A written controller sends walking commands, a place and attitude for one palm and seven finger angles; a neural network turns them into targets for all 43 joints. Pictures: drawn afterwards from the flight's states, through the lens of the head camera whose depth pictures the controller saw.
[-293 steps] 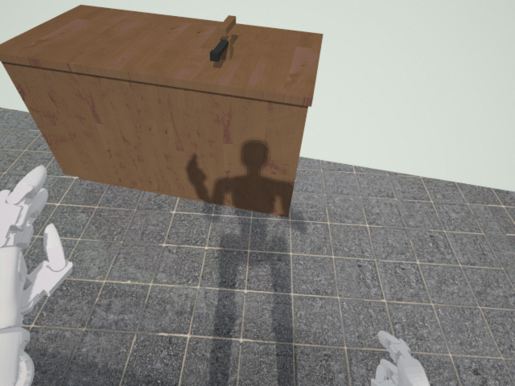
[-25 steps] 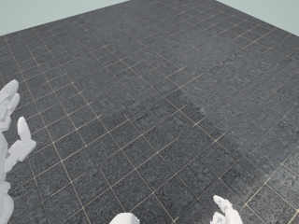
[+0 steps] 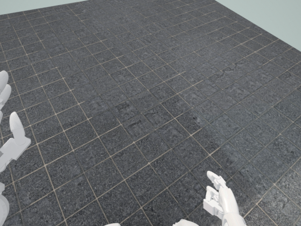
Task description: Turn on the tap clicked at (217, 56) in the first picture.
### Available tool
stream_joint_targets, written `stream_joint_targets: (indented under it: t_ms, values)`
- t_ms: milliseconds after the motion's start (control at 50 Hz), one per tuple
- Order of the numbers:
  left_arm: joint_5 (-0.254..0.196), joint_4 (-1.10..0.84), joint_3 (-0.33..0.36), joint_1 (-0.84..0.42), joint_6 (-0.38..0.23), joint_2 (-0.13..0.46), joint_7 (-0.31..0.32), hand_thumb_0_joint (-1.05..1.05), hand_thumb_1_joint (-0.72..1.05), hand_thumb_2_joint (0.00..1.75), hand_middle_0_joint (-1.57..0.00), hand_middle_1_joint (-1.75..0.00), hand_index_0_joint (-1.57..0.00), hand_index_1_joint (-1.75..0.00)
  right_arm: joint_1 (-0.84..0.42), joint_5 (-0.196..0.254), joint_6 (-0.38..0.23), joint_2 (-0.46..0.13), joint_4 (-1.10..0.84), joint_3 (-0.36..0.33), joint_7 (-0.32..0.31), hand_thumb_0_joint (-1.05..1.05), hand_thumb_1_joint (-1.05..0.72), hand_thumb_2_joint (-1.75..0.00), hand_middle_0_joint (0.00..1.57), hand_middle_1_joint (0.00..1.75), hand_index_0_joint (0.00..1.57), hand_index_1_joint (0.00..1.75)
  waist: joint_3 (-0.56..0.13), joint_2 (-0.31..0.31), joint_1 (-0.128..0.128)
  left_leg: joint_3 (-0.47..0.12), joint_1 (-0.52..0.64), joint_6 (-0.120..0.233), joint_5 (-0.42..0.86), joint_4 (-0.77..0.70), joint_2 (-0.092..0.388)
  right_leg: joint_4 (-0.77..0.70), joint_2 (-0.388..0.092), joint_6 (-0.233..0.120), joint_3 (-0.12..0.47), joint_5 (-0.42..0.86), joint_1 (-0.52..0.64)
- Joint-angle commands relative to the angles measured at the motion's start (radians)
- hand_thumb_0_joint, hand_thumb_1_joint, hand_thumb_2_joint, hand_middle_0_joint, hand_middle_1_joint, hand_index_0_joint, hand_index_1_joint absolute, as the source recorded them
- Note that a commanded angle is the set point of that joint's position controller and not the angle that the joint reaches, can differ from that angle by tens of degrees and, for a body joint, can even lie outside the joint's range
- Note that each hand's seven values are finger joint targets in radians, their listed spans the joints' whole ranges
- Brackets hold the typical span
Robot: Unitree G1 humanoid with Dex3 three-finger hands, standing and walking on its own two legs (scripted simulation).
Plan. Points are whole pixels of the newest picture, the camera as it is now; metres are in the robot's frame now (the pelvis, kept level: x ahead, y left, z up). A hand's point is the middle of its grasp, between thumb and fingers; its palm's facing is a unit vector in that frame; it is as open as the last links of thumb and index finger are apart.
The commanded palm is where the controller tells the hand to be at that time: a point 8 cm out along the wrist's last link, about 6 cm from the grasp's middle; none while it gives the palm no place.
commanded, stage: turn to face it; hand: left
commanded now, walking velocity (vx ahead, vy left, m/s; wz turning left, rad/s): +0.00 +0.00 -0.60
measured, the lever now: out of the picture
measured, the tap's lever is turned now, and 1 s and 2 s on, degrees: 0 0 0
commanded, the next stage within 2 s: none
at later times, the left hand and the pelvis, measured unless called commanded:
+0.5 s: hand (101, 120) +0.28 +0.13 +0.19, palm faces +0.14 -0.86 -0.48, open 7.4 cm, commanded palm +0.23 +0.18 +0.19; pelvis +0.00 -0.05 +0.01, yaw -15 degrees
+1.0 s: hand (152, 129) +0.28 +0.03 +0.17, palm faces -0.16 -0.86 -0.49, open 7.4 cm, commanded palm +0.24 +0.10 +0.19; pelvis -0.05 -0.03 +0.00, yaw -35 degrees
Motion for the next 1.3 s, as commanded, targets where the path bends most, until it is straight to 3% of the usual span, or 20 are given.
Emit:
stream_joint_targets:
  t_ms: [0,60,80,100,120,160,220,520,600,640,660,680,760,920,960,980,1000,1060,1220,1280]
  values:
    - [-0.008,-0.164,0.096,-0.016,-0.049,0.139,0.001,0.00,0.90,0.90,-0.20,-0.30,-0.20,-0.30,0.004,0.003,-0.064,-0.191,-0.130,-0.079,-0.009,0.00,-0.90,-0.90,0.20,0.30,0.20,0.30,-0.188,0.254,-0.011,-0.056,0.074,0.098,0.277,-0.129,0.241,-0.201,0.022,0.013,-0.042,0.098,0.126]
    - [0.001,-0.084,0.099,-0.094,-0.027,0.159,-0.005,0.00,0.90,0.90,-0.20,-0.30,-0.20,-0.30,0.018,0.006,-0.053,-0.176,-0.127,-0.076,-0.013,0.00,-0.90,-0.90,0.20,0.30,0.20,0.30,-0.166,0.053,-0.013,0.000,-0.009,0.026,0.031,0.132,0.155,-0.402,-0.014,-0.018,0.038,0.315,0.225]
    - [0.006,-0.073,0.111,-0.114,-0.024,0.194,-0.001,0.00,0.90,0.90,-0.20,-0.30,-0.20,-0.30,0.010,0.008,-0.046,-0.144,-0.138,-0.068,-0.015,0.00,-0.90,-0.90,0.20,0.30,0.20,0.30,-0.164,-0.207,-0.016,0.031,-0.144,-0.023,-0.201,0.346,0.021,-0.469,-0.161,-0.099,0.313,0.634,0.273]
    - [-0.019,-0.059,0.142,-0.101,-0.010,0.209,0.002,0.00,0.90,0.90,-0.20,-0.30,-0.20,-0.30,-0.022,0.010,-0.049,-0.153,-0.156,-0.071,-0.016,0.00,-0.90,-0.90,0.20,0.30,0.20,0.30,-0.189,-0.391,0.009,-0.080,-0.247,-0.048,-0.400,0.563,-0.078,-0.564,-0.285,-0.168,0.590,0.764,0.258]
    - [-0.026,-0.095,0.135,-0.107,-0.003,0.200,0.004,0.00,0.90,0.90,-0.20,-0.30,-0.20,-0.30,-0.043,0.009,-0.036,-0.156,-0.141,-0.069,-0.009,0.00,-0.90,-0.90,0.20,0.30,0.20,0.30,-0.216,-0.292,0.000,-0.184,-0.251,-0.047,-0.357,0.658,-0.057,-0.576,-0.298,-0.163,0.614,0.705,0.274]
    - [-0.028,-0.152,0.134,-0.050,-0.022,0.185,0.012,0.00,0.90,0.90,-0.20,-0.30,-0.20,-0.30,-0.046,0.001,-0.008,-0.127,-0.113,-0.037,-0.005,0.00,-0.90,-0.90,0.20,0.30,0.20,0.30,-0.273,-0.123,-0.013,-0.212,-0.320,-0.063,-0.238,0.731,-0.046,-0.474,-0.243,-0.201,0.457,0.755,0.421]
    - [-0.030,-0.171,0.134,0.027,-0.037,0.178,0.020,0.00,0.90,0.90,-0.20,-0.30,-0.20,-0.30,-0.072,0.003,0.021,-0.142,-0.108,-0.048,-0.012,0.00,-0.90,-0.90,0.20,0.30,0.20,0.30,-0.286,-0.068,-0.014,-0.202,-0.308,-0.067,-0.186,0.680,-0.059,-0.464,-0.191,-0.173,0.354,0.808,0.437]
    - [-0.030,-0.168,0.110,0.045,-0.025,0.175,0.022,0.00,0.90,0.90,-0.20,-0.30,-0.20,-0.30,-0.040,0.013,0.097,-0.215,-0.169,-0.082,0.001,0.00,-0.90,-0.90,0.20,0.30,0.20,0.30,-0.262,-0.065,0.011,-0.188,-0.097,-0.026,-0.227,0.167,-0.104,-0.604,-0.143,-0.195,0.540,0.331,0.266]
    - [-0.016,-0.195,0.100,-0.013,-0.028,0.180,0.008,0.00,0.90,0.90,-0.20,-0.30,-0.20,-0.30,0.003,0.003,0.111,-0.208,-0.169,-0.076,0.009,0.00,-0.90,-0.90,0.20,0.30,0.20,0.30,-0.257,-0.045,-0.007,-0.158,0.137,0.003,-0.145,-0.089,-0.099,-0.615,-0.086,-0.139,0.533,0.141,0.090]
    - [-0.012,-0.225,0.103,-0.056,-0.044,0.188,-0.004,0.00,0.90,0.90,-0.20,-0.30,-0.20,-0.30,-0.005,-0.007,0.102,-0.226,-0.183,-0.081,0.000,0.00,-0.90,-0.90,0.20,0.30,0.20,0.30,-0.193,0.115,-0.013,-0.303,0.250,0.082,-0.170,-0.265,0.077,-0.437,0.043,-0.072,0.438,0.041,-0.108]
    - [-0.003,-0.229,0.112,-0.066,-0.049,0.189,-0.011,0.00,0.90,0.90,-0.20,-0.30,-0.20,-0.30,-0.023,-0.008,0.094,-0.234,-0.198,-0.084,-0.003,0.00,-0.90,-0.90,0.20,0.30,0.20,0.30,-0.169,0.282,-0.001,-0.427,0.232,0.152,-0.096,-0.326,0.250,-0.171,0.142,-0.028,0.282,-0.022,-0.169]
    - [0.011,-0.215,0.130,-0.071,-0.047,0.205,-0.010,0.00,0.90,0.90,-0.20,-0.30,-0.20,-0.30,-0.028,0.000,0.083,-0.193,-0.196,-0.079,-0.009,0.00,-0.90,-0.90,0.20,0.30,0.20,0.30,-0.171,0.323,0.010,-0.427,0.099,0.198,-0.085,-0.359,0.341,0.135,0.128,-0.008,0.175,-0.045,-0.123]
    - [0.012,-0.161,0.026,-0.081,-0.027,0.100,-0.018,0.00,0.90,0.90,-0.20,-0.30,-0.20,-0.30,0.015,0.008,0.056,-0.197,-0.159,-0.082,0.010,0.00,-0.90,-0.90,0.20,0.30,0.20,0.30,-0.073,0.241,-0.010,-0.155,0.114,0.139,0.340,-0.224,0.260,0.150,0.036,0.018,0.083,-0.017,-0.149]
    - [0.009,-0.151,0.070,-0.079,-0.009,0.160,-0.018,0.00,0.90,0.90,-0.20,-0.30,-0.20,-0.30,0.039,0.006,0.007,-0.214,-0.160,-0.082,0.023,0.00,-0.90,-0.90,0.20,0.30,0.20,0.30,-0.147,0.294,-0.023,-0.013,0.165,0.039,0.474,-0.025,0.220,-0.349,0.090,0.012,-0.071,0.150,0.184]
    - [0.012,-0.185,0.115,-0.059,-0.022,0.207,-0.011,0.00,0.90,0.90,-0.20,-0.30,-0.20,-0.30,0.043,0.018,0.010,-0.192,-0.163,-0.076,0.032,0.00,-0.90,-0.90,0.20,0.30,0.20,0.30,-0.214,0.112,-0.017,0.017,0.030,-0.005,0.295,0.255,0.147,-0.470,-0.026,-0.051,0.055,0.473,0.397]
    - [0.008,-0.190,0.174,-0.015,-0.034,0.266,0.002,0.00,0.90,0.90,-0.20,-0.30,-0.20,-0.30,0.020,0.018,0.012,-0.157,-0.183,-0.065,0.027,0.00,-0.90,-0.90,0.20,0.30,0.20,0.30,-0.245,-0.141,-0.001,0.009,-0.212,-0.046,-0.180,0.476,0.020,-0.437,-0.198,-0.157,0.329,1.002,0.549]
    - [-0.018,-0.163,0.204,0.043,-0.029,0.261,0.008,0.00,0.90,0.90,-0.20,-0.30,-0.20,-0.30,0.011,0.022,0.019,-0.165,-0.184,-0.068,0.021,0.00,-0.90,-0.90,0.20,0.30,0.20,0.30,-0.297,-0.258,0.003,-0.125,-0.310,-0.062,-0.400,0.613,-0.019,-0.431,-0.284,-0.214,0.473,1.142,0.529]
    - [-0.039,-0.297,0.260,0.142,-0.043,0.267,0.019,0.00,0.90,0.90,-0.20,-0.30,-0.20,-0.30,-0.040,0.015,0.070,-0.143,-0.165,-0.052,0.025,0.00,-0.90,-0.90,0.20,0.30,0.20,0.30,-0.330,-0.069,-0.012,-0.210,-0.320,-0.062,-0.300,0.643,0.000,-0.415,-0.258,-0.240,0.406,0.877,0.509]
    - [-0.033,-0.198,0.188,0.145,-0.012,0.180,0.020,0.00,0.90,0.90,-0.20,-0.30,-0.20,-0.30,-0.018,0.012,0.103,-0.188,-0.155,-0.078,0.000,0.00,-0.90,-0.90,0.20,0.30,0.20,0.30,-0.243,-0.100,-0.017,-0.137,-0.025,-0.042,-0.164,0.147,-0.065,-0.505,-0.151,-0.200,0.398,0.385,0.180]
    - [-0.018,-0.210,0.155,0.080,-0.017,0.177,0.014,0.00,0.90,0.90,-0.20,-0.30,-0.20,-0.30,0.023,0.011,0.096,-0.212,-0.163,-0.088,-0.014,0.00,-0.90,-0.90,0.20,0.30,0.20,0.30,-0.224,-0.015,-0.036,-0.163,0.195,0.005,-0.063,-0.154,-0.007,-0.400,-0.065,-0.110,0.371,0.203,0.023]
